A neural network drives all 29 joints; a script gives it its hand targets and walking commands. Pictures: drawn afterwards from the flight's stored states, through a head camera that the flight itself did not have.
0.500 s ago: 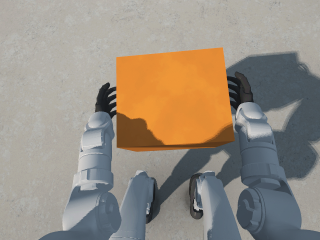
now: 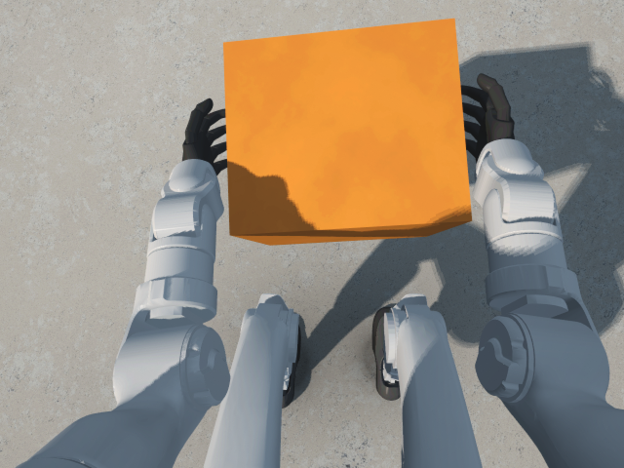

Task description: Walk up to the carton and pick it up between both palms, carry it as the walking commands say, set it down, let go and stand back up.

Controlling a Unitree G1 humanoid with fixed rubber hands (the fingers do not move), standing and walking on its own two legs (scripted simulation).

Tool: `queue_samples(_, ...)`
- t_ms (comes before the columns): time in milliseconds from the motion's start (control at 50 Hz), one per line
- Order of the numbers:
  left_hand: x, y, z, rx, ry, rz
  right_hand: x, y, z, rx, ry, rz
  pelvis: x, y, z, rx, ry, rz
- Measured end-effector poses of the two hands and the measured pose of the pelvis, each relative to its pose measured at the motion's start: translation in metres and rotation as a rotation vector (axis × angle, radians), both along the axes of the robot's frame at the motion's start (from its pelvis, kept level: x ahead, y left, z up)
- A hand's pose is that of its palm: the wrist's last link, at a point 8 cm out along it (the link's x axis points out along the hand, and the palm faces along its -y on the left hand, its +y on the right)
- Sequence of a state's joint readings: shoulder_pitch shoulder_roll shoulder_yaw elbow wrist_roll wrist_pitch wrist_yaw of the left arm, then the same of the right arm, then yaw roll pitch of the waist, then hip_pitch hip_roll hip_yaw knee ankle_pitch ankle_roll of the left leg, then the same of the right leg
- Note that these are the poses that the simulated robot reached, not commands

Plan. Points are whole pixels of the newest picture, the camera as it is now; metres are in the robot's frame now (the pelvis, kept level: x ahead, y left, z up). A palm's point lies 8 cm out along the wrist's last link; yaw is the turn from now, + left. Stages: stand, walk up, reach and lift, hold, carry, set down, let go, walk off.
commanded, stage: set down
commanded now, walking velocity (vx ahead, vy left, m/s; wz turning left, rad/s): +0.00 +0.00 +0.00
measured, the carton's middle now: (342, 156) +0.49 +0.00 -0.15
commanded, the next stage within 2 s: none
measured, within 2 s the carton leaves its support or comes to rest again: rests again in 1.86 s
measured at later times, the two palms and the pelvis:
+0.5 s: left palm (220, 166) +0.48 +0.18 -0.18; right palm (459, 145) +0.51 -0.17 -0.17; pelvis -0.01 -0.01 -0.06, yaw +1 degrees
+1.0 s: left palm (229, 168) +0.50 +0.19 -0.26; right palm (436, 146) +0.54 -0.16 -0.25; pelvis -0.05 -0.01 -0.12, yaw +1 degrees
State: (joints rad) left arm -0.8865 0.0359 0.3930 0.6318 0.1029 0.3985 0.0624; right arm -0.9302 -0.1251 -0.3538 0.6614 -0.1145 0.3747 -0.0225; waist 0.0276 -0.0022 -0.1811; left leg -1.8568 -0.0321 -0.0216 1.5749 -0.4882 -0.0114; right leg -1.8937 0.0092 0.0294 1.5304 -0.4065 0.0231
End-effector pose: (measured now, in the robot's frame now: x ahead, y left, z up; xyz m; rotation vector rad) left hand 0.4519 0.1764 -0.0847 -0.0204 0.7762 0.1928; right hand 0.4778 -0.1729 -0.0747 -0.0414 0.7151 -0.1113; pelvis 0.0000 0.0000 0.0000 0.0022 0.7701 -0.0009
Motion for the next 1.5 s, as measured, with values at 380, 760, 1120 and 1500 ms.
queue_samples(380,0.022,0.003,-0.066,0.013,0.0,0.005,0.028,0.004,-0.064,-0.007,-0.002,0.023,-0.005,-0.004,-0.051,0.005,0.039,0.015)
queue_samples(760,0.025,0.006,-0.172,0.005,-0.024,0.013,0.032,0.006,-0.173,0.005,-0.023,0.027,-0.04,-0.008,-0.098,0.013,-0.249,0.004)
queue_samples(1120,0.061,0.016,-0.204,0.032,-0.015,0.005,0.076,0.017,-0.2,-0.016,-0.016,0.055,-0.037,-0.005,-0.134,0.012,-0.234,0.017)
queue_samples(1500,0.067,0.004,-0.264,0.042,0.041,-0.033,0.072,0.004,-0.265,-0.022,0.041,0.041,-0.019,-0.001,-0.168,0.009,-0.212,0.017)
